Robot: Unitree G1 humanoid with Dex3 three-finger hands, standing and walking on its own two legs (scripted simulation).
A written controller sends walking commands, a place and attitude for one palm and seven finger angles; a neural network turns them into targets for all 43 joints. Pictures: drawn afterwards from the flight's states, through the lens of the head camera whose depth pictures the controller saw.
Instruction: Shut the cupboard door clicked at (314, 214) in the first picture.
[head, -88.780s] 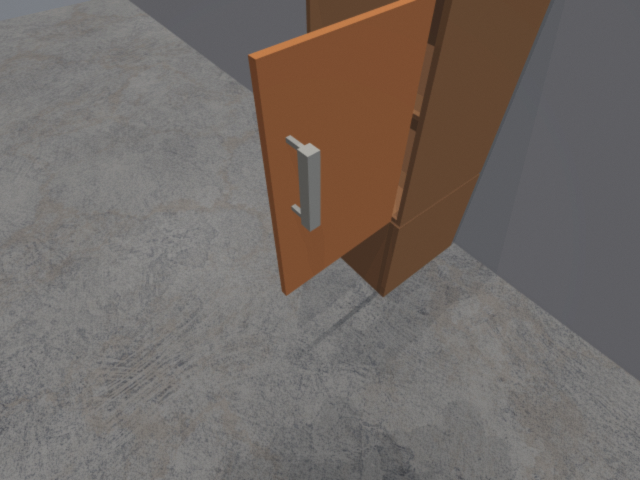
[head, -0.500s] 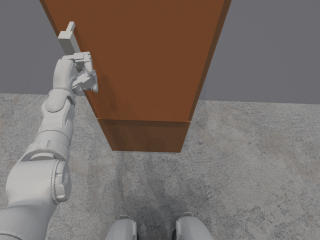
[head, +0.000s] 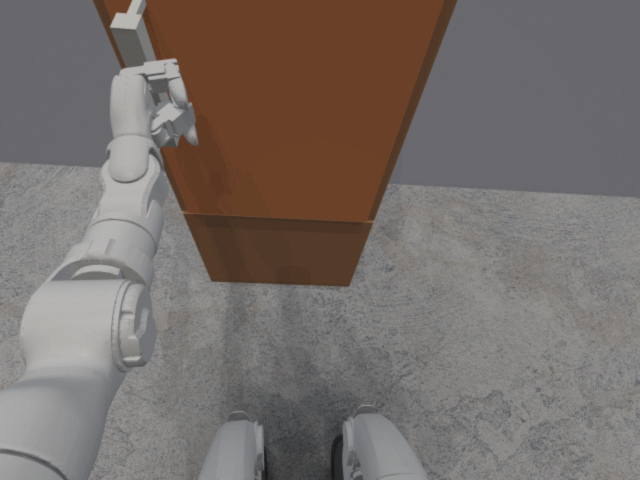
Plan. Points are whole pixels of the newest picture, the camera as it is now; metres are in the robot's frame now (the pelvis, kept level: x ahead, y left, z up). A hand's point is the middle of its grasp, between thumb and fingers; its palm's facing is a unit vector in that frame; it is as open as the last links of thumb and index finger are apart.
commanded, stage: pull the fist back off the door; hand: left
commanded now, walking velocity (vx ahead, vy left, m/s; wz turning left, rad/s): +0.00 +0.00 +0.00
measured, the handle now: (155, 78) +0.60 +0.17 +0.10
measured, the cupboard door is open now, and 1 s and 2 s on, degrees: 0 0 0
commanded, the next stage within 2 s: draw the hand back to the body in 0.72 s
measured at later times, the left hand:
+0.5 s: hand (202, 135) +0.50 +0.11 +0.11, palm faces +0.04 -1.00 -0.01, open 3.1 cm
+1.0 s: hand (198, 157) +0.45 +0.10 +0.13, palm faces +0.00 -1.00 -0.04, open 3.1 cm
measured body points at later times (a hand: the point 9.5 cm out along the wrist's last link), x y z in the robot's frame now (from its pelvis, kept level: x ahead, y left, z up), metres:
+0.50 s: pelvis +0.04 +0.00 +0.03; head +0.12 -0.01 +0.47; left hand +0.49 +0.16 +0.11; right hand +0.06 -0.26 -0.09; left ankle +0.07 +0.11 -0.65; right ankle +0.06 -0.12 -0.65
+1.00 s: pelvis +0.06 -0.02 +0.04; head +0.10 -0.04 +0.49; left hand +0.44 +0.16 +0.13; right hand +0.19 -0.26 -0.07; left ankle +0.07 +0.11 -0.65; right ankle +0.06 -0.12 -0.65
